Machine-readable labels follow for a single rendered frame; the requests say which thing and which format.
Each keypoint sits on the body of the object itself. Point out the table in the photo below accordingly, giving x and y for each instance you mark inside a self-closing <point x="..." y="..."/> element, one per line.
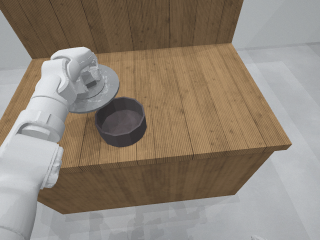
<point x="209" y="127"/>

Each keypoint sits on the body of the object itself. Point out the lid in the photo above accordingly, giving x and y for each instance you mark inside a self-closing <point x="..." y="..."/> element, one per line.
<point x="100" y="94"/>

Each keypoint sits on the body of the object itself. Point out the knob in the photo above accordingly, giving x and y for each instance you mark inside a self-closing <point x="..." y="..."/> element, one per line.
<point x="88" y="79"/>

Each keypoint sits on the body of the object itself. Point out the robot left upper arm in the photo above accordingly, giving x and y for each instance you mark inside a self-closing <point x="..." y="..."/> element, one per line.
<point x="28" y="165"/>

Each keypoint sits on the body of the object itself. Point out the left robot hand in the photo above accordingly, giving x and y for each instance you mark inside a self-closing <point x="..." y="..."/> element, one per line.
<point x="85" y="57"/>

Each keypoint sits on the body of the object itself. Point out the left robot forearm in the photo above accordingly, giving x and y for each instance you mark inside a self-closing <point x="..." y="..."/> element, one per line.
<point x="46" y="112"/>

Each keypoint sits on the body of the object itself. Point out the pot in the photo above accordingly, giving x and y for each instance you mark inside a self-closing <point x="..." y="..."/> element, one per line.
<point x="122" y="122"/>

